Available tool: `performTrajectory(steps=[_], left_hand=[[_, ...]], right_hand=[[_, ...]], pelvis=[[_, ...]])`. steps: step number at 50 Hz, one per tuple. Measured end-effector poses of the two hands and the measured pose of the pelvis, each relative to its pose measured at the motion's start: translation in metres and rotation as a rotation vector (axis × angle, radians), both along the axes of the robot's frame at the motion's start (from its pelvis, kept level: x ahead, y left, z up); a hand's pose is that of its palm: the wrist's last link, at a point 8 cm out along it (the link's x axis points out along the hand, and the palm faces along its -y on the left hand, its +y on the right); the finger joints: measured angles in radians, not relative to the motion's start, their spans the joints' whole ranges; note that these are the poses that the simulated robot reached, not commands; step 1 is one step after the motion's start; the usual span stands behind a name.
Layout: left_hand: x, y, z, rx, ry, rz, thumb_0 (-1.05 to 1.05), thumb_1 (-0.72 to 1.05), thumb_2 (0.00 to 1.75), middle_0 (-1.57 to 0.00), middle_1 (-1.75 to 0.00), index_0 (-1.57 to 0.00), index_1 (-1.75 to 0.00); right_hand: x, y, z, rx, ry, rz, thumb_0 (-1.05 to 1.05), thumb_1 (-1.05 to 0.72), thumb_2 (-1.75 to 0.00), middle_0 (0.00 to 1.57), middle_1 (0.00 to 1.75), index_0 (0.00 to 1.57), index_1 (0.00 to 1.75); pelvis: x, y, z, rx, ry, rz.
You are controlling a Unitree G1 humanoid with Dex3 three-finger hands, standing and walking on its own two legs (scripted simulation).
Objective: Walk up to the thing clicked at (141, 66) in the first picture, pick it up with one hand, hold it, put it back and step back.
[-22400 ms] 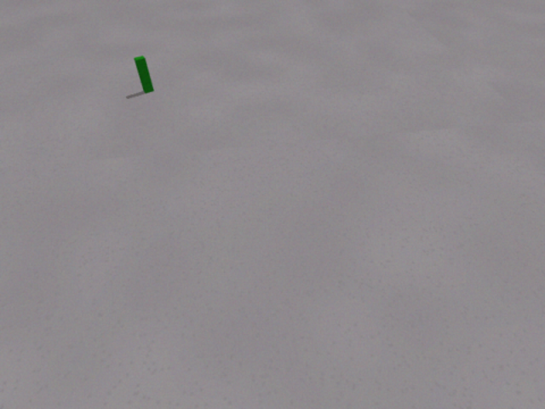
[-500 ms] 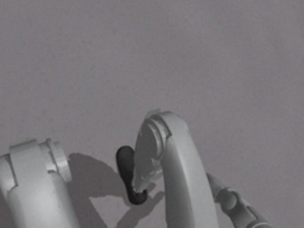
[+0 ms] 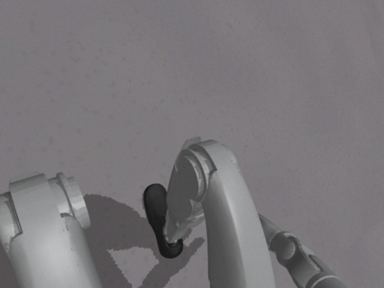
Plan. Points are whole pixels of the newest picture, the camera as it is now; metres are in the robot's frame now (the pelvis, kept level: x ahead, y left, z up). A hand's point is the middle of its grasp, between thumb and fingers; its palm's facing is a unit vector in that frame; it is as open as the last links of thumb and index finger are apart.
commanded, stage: loosen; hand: left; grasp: from the side
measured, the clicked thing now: out of the picture +0.44 +0.29 -0.17
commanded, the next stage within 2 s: open in 0.10 s
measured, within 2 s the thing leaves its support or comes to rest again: neither
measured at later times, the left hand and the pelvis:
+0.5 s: hand out of the picture +0.44 +0.30 -0.14, palm faces +0.43 -0.90 +0.01, open 13.7 cm; pelvis +0.00 +0.00 +0.00, yaw +0 degrees
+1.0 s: hand out of the picture +0.43 +0.37 -0.06, palm faces +0.43 -0.90 -0.03, open 17.7 cm; pelvis +0.00 +0.00 +0.01, yaw +1 degrees
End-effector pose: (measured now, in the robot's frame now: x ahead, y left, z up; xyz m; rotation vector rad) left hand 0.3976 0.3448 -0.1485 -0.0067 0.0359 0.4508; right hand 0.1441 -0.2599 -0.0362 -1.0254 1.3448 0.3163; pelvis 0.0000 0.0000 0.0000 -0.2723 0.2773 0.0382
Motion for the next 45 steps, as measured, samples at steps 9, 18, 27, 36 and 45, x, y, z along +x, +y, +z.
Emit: performTrajectory(steps=[9, 18, 27, 36, 45], left_hand=[[-0.001, 0.001, 0.003, 0.000, -0.003, -0.001, -0.01, -0.36, 1.05, -0.95, -1.18, -0.95, -1.14], [0.001, -0.001, 0.005, -0.003, -0.020, 0.001, -0.01, -0.32, 0.63, -0.84, -0.82, -0.85, -0.80], [0.001, -0.001, 0.004, -0.004, -0.015, -0.002, -0.01, -0.50, 0.24, -0.52, -0.41, -0.52, -0.40], [0.002, 0.004, 0.006, -0.001, -0.026, 0.013, -0.02, -0.59, 0.07, -0.21, -0.14, -0.22, -0.13], [0.005, 0.043, 0.053, 0.070, -0.092, 0.009, -0.02, -0.61, 0.05, -0.09, -0.07, -0.09, -0.06]], right_hand=[[0.005, 0.002, 0.001, 0.005, -0.012, 0.011, 0.00, -0.91, -0.90, 0.21, 0.30, 0.21, 0.30], [0.007, 0.003, 0.000, 0.011, -0.020, 0.020, 0.00, -0.92, -0.89, 0.21, 0.30, 0.21, 0.30], [0.004, 0.004, 0.000, 0.013, -0.015, 0.019, 0.00, -0.93, -0.90, 0.21, 0.30, 0.21, 0.30], [0.001, 0.002, 0.001, 0.003, -0.010, 0.019, 0.00, -0.92, -0.90, 0.21, 0.30, 0.21, 0.30], [0.000, 0.001, 0.005, 0.012, -0.045, -0.044, 0.00, -0.91, -0.90, 0.21, 0.30, 0.21, 0.30]], pelvis=[[0.000, 0.000, 0.001, -0.001, -0.001, 0.001], [-0.001, 0.000, 0.000, 0.001, -0.005, -0.001], [-0.001, 0.000, 0.000, -0.001, -0.007, -0.003], [-0.002, -0.001, 0.000, 0.000, -0.012, -0.003], [-0.001, -0.002, 0.005, 0.008, 0.023, 0.005]])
